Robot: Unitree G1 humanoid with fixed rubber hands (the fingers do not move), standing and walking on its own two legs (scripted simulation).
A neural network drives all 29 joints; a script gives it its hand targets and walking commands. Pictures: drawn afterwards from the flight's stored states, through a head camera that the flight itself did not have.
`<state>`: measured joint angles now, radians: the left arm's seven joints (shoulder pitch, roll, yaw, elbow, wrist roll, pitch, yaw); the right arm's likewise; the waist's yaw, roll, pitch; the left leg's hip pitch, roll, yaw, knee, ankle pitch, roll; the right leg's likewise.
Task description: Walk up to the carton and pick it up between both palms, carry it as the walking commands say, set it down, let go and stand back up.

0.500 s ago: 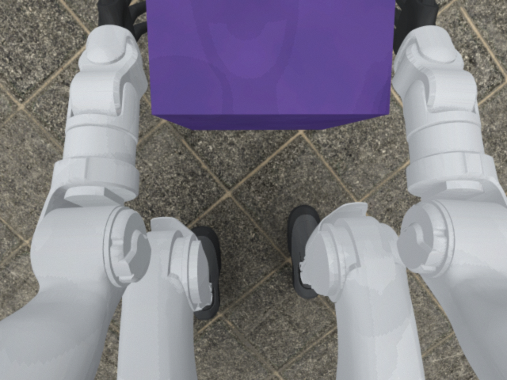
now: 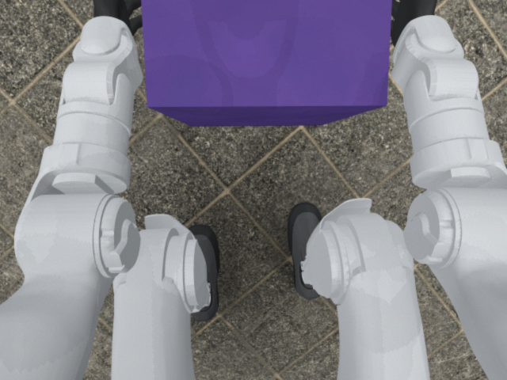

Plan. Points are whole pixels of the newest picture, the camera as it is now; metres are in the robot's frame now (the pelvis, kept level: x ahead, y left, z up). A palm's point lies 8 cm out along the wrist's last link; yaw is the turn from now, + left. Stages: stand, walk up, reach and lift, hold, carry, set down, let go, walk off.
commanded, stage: set down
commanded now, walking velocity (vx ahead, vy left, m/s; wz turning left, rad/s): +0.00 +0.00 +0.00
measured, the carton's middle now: (260, 19) +0.58 -0.05 -0.24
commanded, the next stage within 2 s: none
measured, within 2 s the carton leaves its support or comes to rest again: neither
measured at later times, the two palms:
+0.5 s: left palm (115, 24) +0.56 +0.13 -0.15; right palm (411, 23) +0.53 -0.22 -0.14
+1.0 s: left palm (114, 25) +0.56 +0.13 -0.15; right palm (412, 24) +0.53 -0.22 -0.15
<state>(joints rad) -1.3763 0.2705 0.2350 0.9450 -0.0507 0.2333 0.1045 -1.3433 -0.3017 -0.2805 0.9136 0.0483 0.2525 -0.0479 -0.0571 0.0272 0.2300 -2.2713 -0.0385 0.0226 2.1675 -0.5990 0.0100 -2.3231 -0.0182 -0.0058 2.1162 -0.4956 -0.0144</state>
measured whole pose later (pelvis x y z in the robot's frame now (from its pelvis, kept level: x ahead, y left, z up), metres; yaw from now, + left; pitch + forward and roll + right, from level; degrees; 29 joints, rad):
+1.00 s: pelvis -0.01 +0.00 -0.01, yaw +1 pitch +34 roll +0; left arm -1.46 0.28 0.34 0.96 0.03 0.24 0.00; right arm -1.43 -0.33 -0.41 0.94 -0.08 0.26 0.10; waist -0.07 0.04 0.38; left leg -2.22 -0.06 0.03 2.21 -0.58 0.02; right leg -2.26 -0.01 0.01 2.16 -0.49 0.00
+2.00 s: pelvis +0.00 +0.00 -0.01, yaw +0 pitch +37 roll +0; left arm -1.41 0.42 0.07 1.02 -0.22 0.12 0.10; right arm -1.36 -0.46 -0.17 1.04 0.24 0.08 -0.05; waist -0.04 0.01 0.34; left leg -2.22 -0.05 0.00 2.21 -0.63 0.00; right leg -2.27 0.00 -0.02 2.16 -0.52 -0.01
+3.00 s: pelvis +0.04 +0.00 +0.24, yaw +0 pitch +46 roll +1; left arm -1.12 0.36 0.25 0.83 -0.07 0.24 -0.02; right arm -1.08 -0.40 -0.32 0.83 0.10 0.21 0.08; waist -0.05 0.02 -0.08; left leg -1.66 -0.04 -0.01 1.26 -0.41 0.00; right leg -1.70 0.01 0.01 1.23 -0.34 -0.01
